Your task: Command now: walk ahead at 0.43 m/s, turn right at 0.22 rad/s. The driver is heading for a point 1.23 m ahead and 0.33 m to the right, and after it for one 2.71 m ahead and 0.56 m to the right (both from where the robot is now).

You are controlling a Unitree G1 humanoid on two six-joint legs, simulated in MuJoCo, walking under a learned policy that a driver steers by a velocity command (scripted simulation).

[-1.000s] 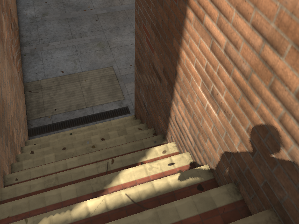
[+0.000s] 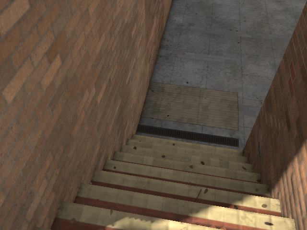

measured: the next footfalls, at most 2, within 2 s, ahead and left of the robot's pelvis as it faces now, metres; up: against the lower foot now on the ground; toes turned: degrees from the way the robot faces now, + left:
right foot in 0.24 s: +0.13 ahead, -0.09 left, +0.00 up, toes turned -6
left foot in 0.68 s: +0.41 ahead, +0.07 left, -0.20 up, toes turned -19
